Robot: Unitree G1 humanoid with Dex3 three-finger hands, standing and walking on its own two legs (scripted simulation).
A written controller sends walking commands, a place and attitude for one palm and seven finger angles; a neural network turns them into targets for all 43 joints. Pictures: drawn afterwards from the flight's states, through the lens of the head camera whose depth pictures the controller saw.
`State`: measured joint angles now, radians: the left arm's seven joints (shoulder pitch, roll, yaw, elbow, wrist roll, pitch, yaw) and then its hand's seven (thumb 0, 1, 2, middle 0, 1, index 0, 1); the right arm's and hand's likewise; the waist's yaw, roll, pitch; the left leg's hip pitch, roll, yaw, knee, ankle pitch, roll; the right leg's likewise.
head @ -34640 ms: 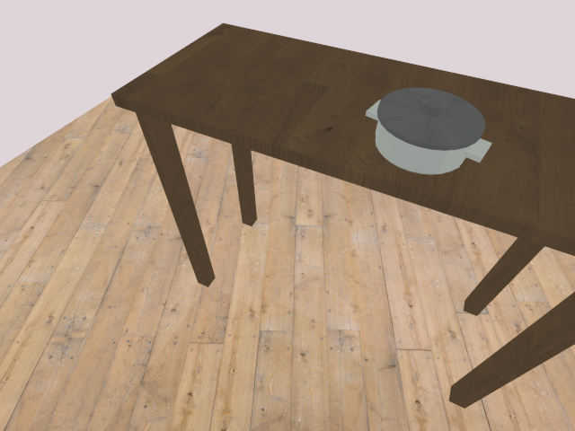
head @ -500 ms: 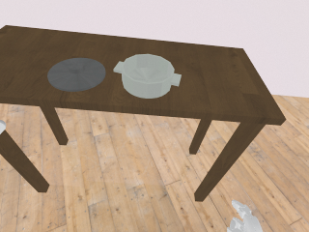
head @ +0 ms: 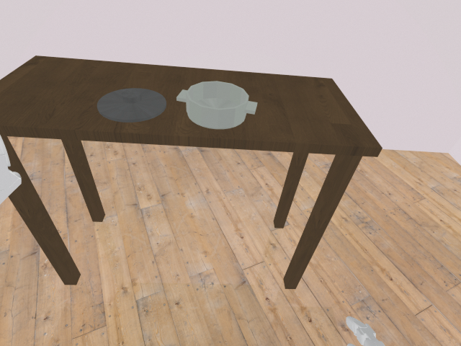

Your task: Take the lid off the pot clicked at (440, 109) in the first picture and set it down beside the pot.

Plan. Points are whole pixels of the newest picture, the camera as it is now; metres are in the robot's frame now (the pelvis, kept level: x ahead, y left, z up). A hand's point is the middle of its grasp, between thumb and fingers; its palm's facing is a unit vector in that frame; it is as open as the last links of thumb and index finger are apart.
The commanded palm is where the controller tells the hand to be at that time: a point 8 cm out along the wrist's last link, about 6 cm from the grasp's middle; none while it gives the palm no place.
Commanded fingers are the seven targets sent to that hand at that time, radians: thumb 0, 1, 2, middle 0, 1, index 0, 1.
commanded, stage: stop stepping back and stand still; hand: left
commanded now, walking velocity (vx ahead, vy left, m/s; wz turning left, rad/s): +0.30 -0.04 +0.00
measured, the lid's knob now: (131, 96) +0.70 +0.30 +0.11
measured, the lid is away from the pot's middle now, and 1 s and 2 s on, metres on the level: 0.23 0.23 0.23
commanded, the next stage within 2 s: let the arm hang, fingers relaxed in 0.64 s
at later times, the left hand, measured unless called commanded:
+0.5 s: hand out of the picture +0.07 +0.28 +0.32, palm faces +0.65 -0.75 -0.13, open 7.4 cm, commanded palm +0.04 +0.31 +0.29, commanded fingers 0.00 0.90 0.90 -0.20 -0.30 -0.20 -0.30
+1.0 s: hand out of the picture -0.01 +0.22 -0.19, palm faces +0.16 -0.97 -0.16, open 7.1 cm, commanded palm none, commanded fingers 0.00 0.90 0.90 -0.20 -0.30 -0.20 -0.30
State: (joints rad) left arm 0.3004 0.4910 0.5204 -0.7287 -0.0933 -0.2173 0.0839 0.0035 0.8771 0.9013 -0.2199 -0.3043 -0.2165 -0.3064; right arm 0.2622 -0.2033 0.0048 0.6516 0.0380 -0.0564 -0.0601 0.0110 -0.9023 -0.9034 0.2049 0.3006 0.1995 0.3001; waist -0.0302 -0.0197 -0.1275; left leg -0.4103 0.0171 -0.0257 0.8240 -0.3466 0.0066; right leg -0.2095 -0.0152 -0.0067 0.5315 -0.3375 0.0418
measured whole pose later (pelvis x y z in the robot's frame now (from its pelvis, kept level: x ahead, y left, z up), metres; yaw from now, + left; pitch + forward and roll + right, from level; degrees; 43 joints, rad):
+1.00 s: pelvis -0.04 +0.04 -0.01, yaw +7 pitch +1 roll +0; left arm 0.32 0.19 0.05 0.81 0.00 0.07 0.03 -0.01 0.97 0.90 -0.21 -0.30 -0.20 -0.30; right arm 0.29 -0.24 -0.04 0.82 -0.03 -0.01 -0.01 0.01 -0.91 -0.90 0.20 0.30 0.20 0.30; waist -0.04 -0.07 0.04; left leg -0.33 0.03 0.03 0.73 -0.41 0.00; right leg -0.33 -0.03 -0.03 0.84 -0.53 0.01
